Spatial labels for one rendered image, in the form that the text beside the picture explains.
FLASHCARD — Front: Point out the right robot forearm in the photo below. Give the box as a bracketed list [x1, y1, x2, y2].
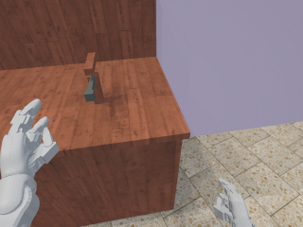
[232, 217, 256, 227]

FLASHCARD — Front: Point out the tap lever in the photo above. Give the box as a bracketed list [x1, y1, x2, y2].
[83, 75, 96, 102]

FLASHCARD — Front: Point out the left robot forearm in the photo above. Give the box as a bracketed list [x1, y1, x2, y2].
[0, 174, 40, 227]

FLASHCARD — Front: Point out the robot left hand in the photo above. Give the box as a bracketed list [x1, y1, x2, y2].
[0, 98, 59, 179]

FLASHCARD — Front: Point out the counter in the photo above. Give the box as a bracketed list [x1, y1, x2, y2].
[0, 0, 190, 227]

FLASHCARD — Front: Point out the robot right hand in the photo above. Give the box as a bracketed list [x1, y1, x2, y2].
[213, 178, 250, 225]

